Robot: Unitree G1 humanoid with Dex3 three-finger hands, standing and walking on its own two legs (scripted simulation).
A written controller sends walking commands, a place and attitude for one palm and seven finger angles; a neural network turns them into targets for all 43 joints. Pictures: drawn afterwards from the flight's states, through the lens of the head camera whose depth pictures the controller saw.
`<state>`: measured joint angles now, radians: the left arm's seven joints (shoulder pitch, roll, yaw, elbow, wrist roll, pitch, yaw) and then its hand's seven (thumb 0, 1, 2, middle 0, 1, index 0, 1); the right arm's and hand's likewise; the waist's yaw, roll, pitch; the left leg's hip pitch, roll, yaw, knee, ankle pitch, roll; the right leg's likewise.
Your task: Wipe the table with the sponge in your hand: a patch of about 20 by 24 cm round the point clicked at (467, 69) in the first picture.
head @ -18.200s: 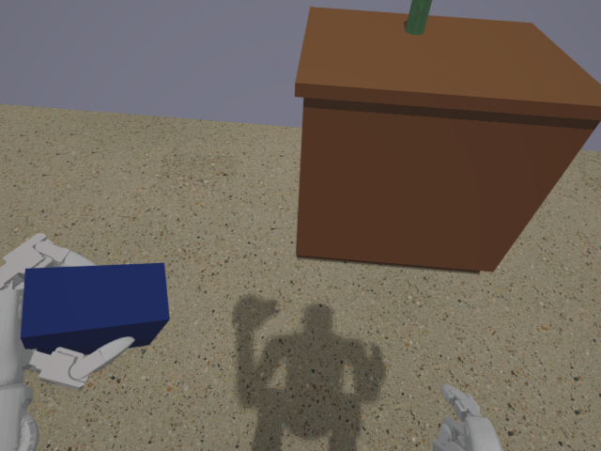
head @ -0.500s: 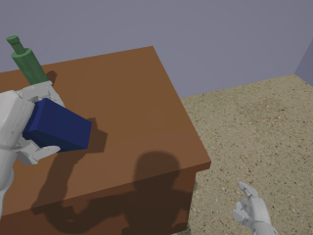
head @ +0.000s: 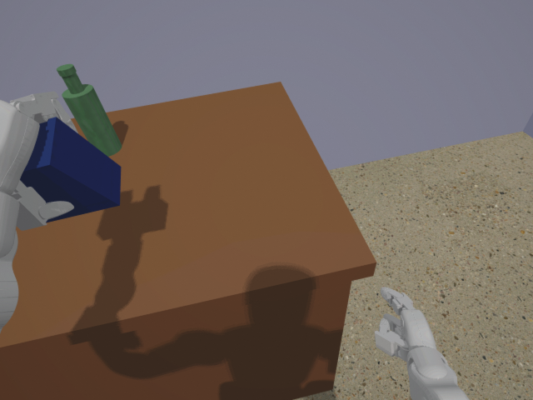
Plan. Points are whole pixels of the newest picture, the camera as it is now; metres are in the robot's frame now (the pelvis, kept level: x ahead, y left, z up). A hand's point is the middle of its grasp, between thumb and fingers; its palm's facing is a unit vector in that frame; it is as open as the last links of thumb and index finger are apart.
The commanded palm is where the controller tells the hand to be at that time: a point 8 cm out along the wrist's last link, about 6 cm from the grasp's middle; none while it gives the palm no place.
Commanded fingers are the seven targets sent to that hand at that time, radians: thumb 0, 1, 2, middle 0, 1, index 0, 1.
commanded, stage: turn the palm down, sponge in hand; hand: left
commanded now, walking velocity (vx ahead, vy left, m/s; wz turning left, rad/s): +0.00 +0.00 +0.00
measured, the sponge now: (59, 183) +0.25 +0.31 +0.24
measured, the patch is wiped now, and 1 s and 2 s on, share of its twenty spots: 0.00 0.00 0.00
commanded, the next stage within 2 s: move the sponge above the wiping area in 0.50 s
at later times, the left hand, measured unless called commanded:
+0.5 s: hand (66, 174) +0.25 +0.27 +0.27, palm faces +0.36 -0.01 -0.93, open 9.8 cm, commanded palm +0.19 +0.25 +0.30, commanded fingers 0.00 0.10 1.30 -1.20 -1.60 -1.20 -1.60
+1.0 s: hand (82, 217) +0.25 +0.29 +0.19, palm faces +0.15 -0.10 -0.98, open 9.8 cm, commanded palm +0.20 +0.27 +0.29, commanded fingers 0.00 0.10 1.30 -1.20 -1.60 -1.20 -1.60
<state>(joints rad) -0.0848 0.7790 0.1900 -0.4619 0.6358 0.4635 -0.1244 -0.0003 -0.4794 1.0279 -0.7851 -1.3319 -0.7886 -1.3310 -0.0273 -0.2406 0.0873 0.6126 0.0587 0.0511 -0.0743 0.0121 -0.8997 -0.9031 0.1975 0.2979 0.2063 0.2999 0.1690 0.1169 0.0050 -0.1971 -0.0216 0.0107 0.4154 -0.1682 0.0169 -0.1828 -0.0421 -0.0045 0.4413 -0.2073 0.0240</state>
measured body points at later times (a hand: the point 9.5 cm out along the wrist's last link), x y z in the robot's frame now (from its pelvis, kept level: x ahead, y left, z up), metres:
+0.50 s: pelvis +0.00 -0.03 +0.00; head -0.02 -0.10 +0.44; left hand +0.22 +0.27 +0.31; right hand +0.26 -0.22 -0.08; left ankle +0.04 +0.11 -0.74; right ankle +0.02 -0.14 -0.74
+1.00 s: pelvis +0.01 -0.02 +0.00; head +0.01 -0.08 +0.44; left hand +0.23 +0.29 +0.24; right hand +0.26 -0.23 -0.08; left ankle +0.04 +0.11 -0.74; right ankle +0.02 -0.14 -0.74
